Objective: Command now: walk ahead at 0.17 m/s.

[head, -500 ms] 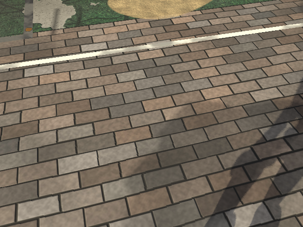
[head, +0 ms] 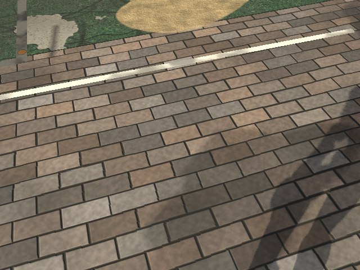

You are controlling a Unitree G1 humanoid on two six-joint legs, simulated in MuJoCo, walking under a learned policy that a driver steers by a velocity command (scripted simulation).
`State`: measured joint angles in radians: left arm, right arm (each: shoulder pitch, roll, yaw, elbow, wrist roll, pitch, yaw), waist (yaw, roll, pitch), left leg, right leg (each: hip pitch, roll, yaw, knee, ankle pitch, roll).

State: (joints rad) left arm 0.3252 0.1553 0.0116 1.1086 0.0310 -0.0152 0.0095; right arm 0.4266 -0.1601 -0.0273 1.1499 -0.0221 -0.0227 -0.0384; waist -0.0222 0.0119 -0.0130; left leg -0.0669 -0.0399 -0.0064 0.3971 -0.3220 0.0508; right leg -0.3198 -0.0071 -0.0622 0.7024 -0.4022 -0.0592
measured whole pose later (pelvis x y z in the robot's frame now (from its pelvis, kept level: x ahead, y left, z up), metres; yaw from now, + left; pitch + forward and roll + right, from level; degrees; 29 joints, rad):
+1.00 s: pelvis +0.10 -0.02 +0.00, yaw +0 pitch -2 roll +0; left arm 0.34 0.12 -0.01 1.15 0.01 -0.02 0.05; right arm 0.30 -0.12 0.01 1.18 0.00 -0.01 -0.05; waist 0.00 0.00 0.04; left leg -0.13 -0.01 0.04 0.39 -0.24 0.01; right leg -0.05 0.03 -0.07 0.37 -0.29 -0.05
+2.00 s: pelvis +0.20 +0.03 +0.00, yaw -15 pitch +1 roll +0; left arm 0.14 0.19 0.07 0.88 0.03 0.05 -0.02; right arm 0.31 -0.18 -0.04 0.94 -0.03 -0.04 -0.05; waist 0.00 -0.01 0.06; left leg -0.21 0.06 0.27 0.46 -0.25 0.06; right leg -0.50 -0.02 -0.08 0.88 -0.32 -0.04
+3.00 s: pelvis +0.22 +0.04 +0.00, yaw -38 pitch -1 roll +0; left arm 0.20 0.25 0.04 0.83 0.01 0.05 0.00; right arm 0.21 -0.21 -0.02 0.78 -0.02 0.00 -0.01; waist 0.00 -0.03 0.06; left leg -0.22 -0.03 0.03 0.46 -0.23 0.05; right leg -0.15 0.03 0.05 0.47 -0.30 0.01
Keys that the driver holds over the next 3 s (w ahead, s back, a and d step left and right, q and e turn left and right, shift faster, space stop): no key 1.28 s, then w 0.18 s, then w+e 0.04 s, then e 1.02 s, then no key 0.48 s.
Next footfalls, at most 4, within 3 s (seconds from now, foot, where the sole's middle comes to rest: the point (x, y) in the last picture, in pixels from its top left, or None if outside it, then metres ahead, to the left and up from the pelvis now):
0.38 left None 0.12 0.09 -0.78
1.64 left None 0.26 0.11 -0.78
2.14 right None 0.23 -0.09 -0.78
2.66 left None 0.32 0.08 -0.78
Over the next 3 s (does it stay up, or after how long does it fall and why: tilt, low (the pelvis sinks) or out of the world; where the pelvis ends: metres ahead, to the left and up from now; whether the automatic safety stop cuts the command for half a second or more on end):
stays up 0.22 0.04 0.00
